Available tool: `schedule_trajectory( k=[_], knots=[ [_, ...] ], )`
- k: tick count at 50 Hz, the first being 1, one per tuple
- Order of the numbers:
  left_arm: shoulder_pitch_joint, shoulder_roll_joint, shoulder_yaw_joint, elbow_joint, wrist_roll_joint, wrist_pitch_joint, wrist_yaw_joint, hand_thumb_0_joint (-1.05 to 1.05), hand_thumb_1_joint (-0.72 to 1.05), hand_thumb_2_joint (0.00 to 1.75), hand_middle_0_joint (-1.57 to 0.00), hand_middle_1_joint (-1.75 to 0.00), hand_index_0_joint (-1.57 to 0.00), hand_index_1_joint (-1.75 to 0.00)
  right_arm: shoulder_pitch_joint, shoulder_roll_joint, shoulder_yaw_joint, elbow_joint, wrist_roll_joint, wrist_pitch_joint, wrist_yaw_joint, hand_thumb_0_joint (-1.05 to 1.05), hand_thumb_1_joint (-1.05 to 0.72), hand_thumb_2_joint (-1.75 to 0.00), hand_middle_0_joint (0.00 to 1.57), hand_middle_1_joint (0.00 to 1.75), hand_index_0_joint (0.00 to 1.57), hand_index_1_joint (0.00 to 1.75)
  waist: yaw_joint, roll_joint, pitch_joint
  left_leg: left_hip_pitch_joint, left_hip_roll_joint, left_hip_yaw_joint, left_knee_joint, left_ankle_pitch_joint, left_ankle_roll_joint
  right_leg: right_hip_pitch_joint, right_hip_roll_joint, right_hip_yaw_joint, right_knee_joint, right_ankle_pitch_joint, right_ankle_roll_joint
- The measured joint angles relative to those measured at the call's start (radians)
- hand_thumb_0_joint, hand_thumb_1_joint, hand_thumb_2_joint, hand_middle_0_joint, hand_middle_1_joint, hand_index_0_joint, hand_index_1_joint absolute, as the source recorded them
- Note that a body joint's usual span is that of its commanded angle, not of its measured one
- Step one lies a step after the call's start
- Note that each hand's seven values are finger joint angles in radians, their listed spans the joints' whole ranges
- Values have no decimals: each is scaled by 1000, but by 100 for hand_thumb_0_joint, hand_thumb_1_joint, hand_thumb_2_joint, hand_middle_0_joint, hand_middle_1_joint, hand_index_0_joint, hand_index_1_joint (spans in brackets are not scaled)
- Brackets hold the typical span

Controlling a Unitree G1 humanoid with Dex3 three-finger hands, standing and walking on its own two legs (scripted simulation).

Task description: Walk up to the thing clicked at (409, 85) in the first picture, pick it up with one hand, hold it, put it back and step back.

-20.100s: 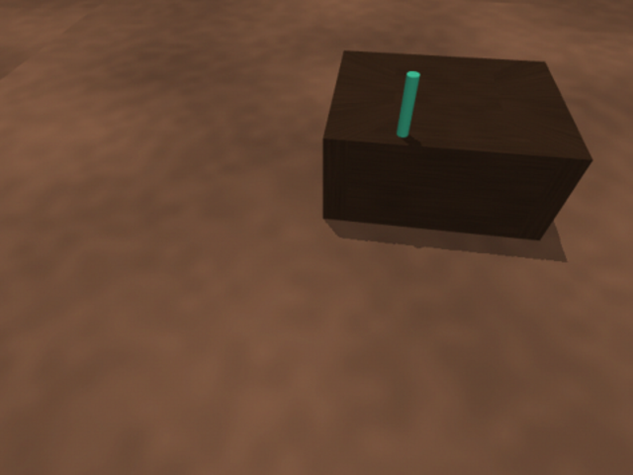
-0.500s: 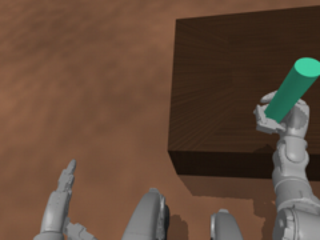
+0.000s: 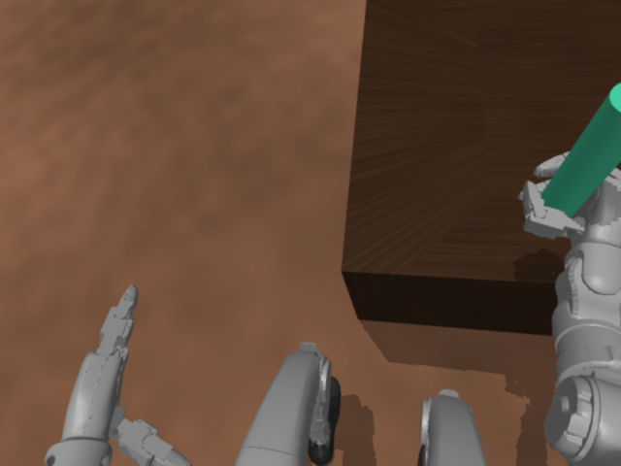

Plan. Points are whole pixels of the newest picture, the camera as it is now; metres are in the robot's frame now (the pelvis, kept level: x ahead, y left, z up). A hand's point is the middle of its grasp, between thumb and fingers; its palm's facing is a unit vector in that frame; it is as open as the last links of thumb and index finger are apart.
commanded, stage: lower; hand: right
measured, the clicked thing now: (579, 175) +0.47 -0.20 +0.03
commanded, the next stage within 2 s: loosen in 1.34 s
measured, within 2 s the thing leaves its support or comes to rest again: rests again in 1.22 s
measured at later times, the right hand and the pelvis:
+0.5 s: hand (533, 216) +0.48 -0.19 -0.09, palm faces +0.16 +0.99 +0.01, open 5.5 cm; pelvis -0.01 -0.01 -0.04, yaw +1 degrees
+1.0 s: hand (522, 224) +0.48 -0.19 -0.12, palm faces +0.17 +0.99 -0.01, open 5.5 cm; pelvis -0.03 +0.00 -0.07, yaw +0 degrees
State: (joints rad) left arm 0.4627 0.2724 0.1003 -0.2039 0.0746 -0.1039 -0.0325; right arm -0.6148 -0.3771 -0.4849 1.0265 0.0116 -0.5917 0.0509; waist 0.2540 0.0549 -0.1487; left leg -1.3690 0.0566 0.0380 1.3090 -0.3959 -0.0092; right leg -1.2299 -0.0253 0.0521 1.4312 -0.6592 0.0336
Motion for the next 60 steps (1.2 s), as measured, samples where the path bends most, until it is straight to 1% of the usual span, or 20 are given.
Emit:
schedule_trajectory(
  k=[6,12,20,29,33,40,50,60],
  knots=[
    [2,0,-6,-39,8,-28,-3,-1,-52,4,-6,-5,-7,-4,-11,-25,-28,45,4,-16,11,-2,-9,-121,101,116,101,119,20,-4,5,-40,-1,9,26,-3,1,-46,-2,11,37,-8,1],
    [8,10,8,-87,12,-51,-8,-1,-53,4,-6,-5,-7,-5,-18,-47,-48,47,-11,-41,10,-2,-10,-121,101,116,101,119,48,8,8,-102,0,6,70,-7,-1,-109,0,12,91,-22,-1],
    [18,14,21,-107,21,-64,-20,-1,-54,5,-7,-6,-7,-6,-38,-78,-55,50,-30,-53,-2,-2,-10,-120,100,117,101,120,78,12,-1,-172,1,5,119,-13,-9,-184,2,16,157,-40,-7],
    [24,28,33,-131,21,-60,-34,-1,-54,6,-7,-6,-7,-6,-57,-86,-55,63,-42,-54,-20,-2,-10,-121,100,117,101,120,90,3,-7,-222,7,-1,161,-19,-16,-235,10,13,207,-53,-15],
    [21,33,32,-159,19,-57,-41,-1,-54,5,-7,-6,-7,-6,-63,-90,-63,67,-53,-51,-24,-2,-10,-121,100,117,101,120,96,3,-6,-239,8,-3,177,-20,-16,-251,11,13,224,-55,-14],
    [28,42,41,-199,13,-57,-45,-1,-53,5,-7,-5,-7,-6,-75,-109,-74,80,-60,-47,-29,-2,-10,-121,100,117,101,120,109,8,-2,-268,10,-1,203,-17,-11,-280,14,18,249,-53,-9],
    [30,63,65,-226,3,-71,-37,-1,-53,5,-7,-5,-7,-6,-96,-144,-84,93,-58,-34,-16,-2,-10,-121,100,117,101,120,126,10,9,-305,8,6,227,-7,-3,-317,13,27,278,-47,-1],
    [37,66,59,-253,2,-91,-34,-1,-54,4,-7,-5,-7,-5,-95,-160,-100,92,-51,-32,-7,-2,-10,-121,100,117,101,120,138,13,11,-339,4,4,248,-4,-2,-350,10,28,304,-50,0]
  ],
)
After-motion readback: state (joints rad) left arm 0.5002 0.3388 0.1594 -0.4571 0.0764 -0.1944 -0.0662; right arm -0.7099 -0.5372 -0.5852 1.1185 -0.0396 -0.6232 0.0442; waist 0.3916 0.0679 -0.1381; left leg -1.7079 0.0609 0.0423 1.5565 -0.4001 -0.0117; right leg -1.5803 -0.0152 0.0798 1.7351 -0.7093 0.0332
